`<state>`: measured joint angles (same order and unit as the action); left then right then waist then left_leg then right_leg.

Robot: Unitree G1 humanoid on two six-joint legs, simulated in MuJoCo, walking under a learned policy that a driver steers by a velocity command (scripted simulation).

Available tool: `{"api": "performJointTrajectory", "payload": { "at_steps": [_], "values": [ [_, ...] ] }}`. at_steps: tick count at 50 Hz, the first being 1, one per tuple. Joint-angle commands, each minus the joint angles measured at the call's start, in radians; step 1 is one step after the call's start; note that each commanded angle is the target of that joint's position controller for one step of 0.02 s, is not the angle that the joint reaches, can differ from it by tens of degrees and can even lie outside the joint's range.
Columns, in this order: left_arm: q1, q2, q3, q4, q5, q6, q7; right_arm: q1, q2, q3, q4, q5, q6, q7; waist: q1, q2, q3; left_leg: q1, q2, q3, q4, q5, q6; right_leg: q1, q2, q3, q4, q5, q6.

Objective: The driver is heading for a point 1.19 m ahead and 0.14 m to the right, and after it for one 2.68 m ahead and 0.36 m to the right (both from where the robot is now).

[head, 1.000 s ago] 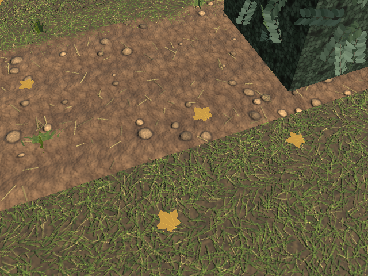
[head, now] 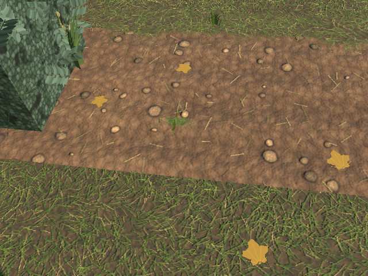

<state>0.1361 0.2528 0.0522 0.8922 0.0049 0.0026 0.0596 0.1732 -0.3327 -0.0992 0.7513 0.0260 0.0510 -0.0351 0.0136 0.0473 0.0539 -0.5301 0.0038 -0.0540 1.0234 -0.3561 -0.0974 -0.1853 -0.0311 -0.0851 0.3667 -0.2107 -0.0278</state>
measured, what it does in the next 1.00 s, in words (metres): walks ahead: left foot, then right foot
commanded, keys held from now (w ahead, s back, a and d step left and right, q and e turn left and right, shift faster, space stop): w+q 0.14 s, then w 0.18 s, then w+e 0.02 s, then e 0.58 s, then w+e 0.08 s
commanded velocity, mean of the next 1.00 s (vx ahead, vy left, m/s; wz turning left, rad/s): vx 0.19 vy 0.00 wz -0.05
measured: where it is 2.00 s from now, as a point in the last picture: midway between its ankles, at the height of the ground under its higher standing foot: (189, 273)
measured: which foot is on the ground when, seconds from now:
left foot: up 0.00-0.22, down 0.24-0.68, up 0.70-1.00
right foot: down 0.00-0.24, up 0.26-0.64, down 0.66-1.00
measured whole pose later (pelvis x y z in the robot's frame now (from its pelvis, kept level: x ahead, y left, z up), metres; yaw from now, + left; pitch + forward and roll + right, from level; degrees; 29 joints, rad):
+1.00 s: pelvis +0.27 +0.11 -0.01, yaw -8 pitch +3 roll +0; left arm 0.16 0.31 0.08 0.68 -0.01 0.02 0.02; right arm 0.17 -0.30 -0.04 0.66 -0.01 -0.01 -0.05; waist 0.03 0.01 0.04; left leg -0.53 0.03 -0.11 0.83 -0.35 -0.08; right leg -0.41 0.13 0.12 0.47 -0.10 -0.08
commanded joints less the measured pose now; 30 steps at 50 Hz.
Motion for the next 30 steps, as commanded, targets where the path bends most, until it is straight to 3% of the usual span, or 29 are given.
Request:
{"api": "performJointTrajectory", "payload": {
  "at_steps": [1,4,8,10,11,12,13,14,15,17,20,23,26,30],
  "values": [
    [0.023,0.219,0.052,-0.051,-0.011,-0.01,0.001,-0.095,-0.046,0.004,-0.123,0.0,-0.019,0.018,0.053,-0.202,-0.091,-0.078,0.058,0.037,-0.115,0.007,0.003,0.175,-0.272,0.19,-0.166,-0.009,-0.202],
    [0.031,0.244,0.065,-0.061,-0.019,-0.026,-0.017,-0.116,-0.047,0.009,-0.144,-0.003,-0.029,0.038,0.057,-0.202,-0.042,-0.016,0.071,0.078,-0.227,-0.013,0.048,0.129,-0.286,0.171,-0.212,-0.174,-0.185],
    [0.05,0.261,0.077,-0.062,-0.04,-0.042,-0.051,-0.092,-0.038,0.01,-0.138,0.001,-0.043,0.06,0.035,-0.177,-0.021,0.132,0.053,0.126,-0.401,-0.02,0.119,0.084,-0.296,0.12,-0.187,-0.181,-0.163],
    [0.027,0.241,0.07,-0.059,-0.053,-0.04,-0.065,0.028,-0.032,0.004,-0.081,0.001,-0.048,0.063,-0.037,-0.143,-0.04,0.342,0.0,0.178,-0.562,0.069,0.158,-0.014,-0.261,0.058,-0.08,-0.166,-0.132],
    [0.033,0.193,0.053,-0.055,-0.044,-0.044,-0.071,0.143,-0.066,-0.016,-0.034,0.005,-0.048,0.056,-0.083,-0.095,-0.089,0.528,-0.022,0.165,-0.587,0.071,0.185,-0.11,-0.217,0.001,0.061,-0.111,-0.1],
    [-0.002,0.11,0.023,-0.078,-0.011,-0.054,-0.081,0.286,-0.142,-0.042,-0.002,0.006,-0.051,0.043,-0.14,0.099,-0.144,0.721,0.147,-0.092,-0.662,0.069,0.242,-0.293,-0.129,-0.1,0.411,-0.158,-0.025],
    [-0.059,0.089,0.015,-0.157,0.0,-0.08,-0.084,0.288,-0.255,-0.053,-0.032,-0.004,-0.072,0.046,-0.121,0.28,-0.151,0.82,0.384,-0.58,-0.784,-0.045,0.42,-0.648,0.026,-0.048,0.688,-0.392,0.021],
    [-0.096,0.181,0.036,-0.155,-0.031,-0.099,-0.09,0.263,-0.169,-0.03,-0.04,-0.01,-0.098,0.054,-0.136,0.133,-0.119,0.761,0.407,-0.577,-0.825,-0.068,0.457,-0.713,-0.034,0.083,0.813,-0.372,0.012],
    [-0.08,0.202,0.043,-0.154,-0.053,-0.108,-0.099,0.21,-0.127,-0.014,-0.048,-0.013,-0.115,0.053,-0.098,0.147,-0.054,0.715,0.361,-0.457,-0.823,-0.032,0.416,-0.732,-0.076,0.102,0.809,-0.266,-0.01],
    [-0.037,0.205,0.047,-0.109,-0.031,-0.108,-0.102,0.111,-0.081,0.004,-0.066,-0.015,-0.121,0.049,-0.047,0.085,-0.004,0.619,0.273,-0.263,-0.836,0.152,0.339,-0.668,-0.12,0.106,0.719,-0.104,-0.011],
    [0.019,0.151,0.035,-0.074,-0.017,-0.088,-0.11,0.067,-0.092,0.006,-0.082,-0.034,-0.122,0.028,-0.006,0.05,-0.028,0.532,0.219,-0.054,-0.825,0.671,0.294,-0.542,-0.095,0.07,0.671,0.041,0.028],
    [-0.035,0.096,0.011,-0.101,-0.018,-0.079,-0.109,0.058,-0.09,0.01,-0.07,-0.039,-0.118,0.01,-0.018,0.031,-0.007,0.434,0.157,0.108,-0.843,0.739,0.255,-0.421,-0.048,0.045,0.432,0.191,0.047],
    [-0.117,0.081,0.001,-0.147,-0.014,-0.076,-0.12,0.117,-0.102,0.008,-0.033,-0.041,-0.118,-0.002,-0.058,0.046,-0.007,0.445,0.178,0.151,-0.828,0.756,0.239,-0.348,-0.003,0.027,0.267,0.307,0.033],
    [-0.058,0.142,0.024,-0.169,-0.009,-0.075,-0.143,0.066,-0.128,-0.003,-0.036,-0.021,-0.094,-0.021,-0.009,0.072,-0.05,0.556,0.23,0.156,-0.666,0.944,0.22,-0.324,0.036,0.024,0.224,0.188,-0.017]
  ]
}}
Keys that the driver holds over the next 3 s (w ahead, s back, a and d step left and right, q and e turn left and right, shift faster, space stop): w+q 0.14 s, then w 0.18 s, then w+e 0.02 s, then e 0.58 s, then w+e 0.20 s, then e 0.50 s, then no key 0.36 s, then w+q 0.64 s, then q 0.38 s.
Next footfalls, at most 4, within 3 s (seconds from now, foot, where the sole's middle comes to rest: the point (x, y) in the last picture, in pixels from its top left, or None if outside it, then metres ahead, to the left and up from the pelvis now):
0.24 left None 0.06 0.17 -0.78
0.66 right None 0.38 0.02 -0.78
1.10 left None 0.38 0.25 -0.78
1.52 right None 0.43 -0.05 -0.78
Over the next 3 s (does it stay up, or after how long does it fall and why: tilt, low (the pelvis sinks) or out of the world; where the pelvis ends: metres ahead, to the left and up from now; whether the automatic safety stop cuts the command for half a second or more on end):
stays up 0.82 0.00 -0.01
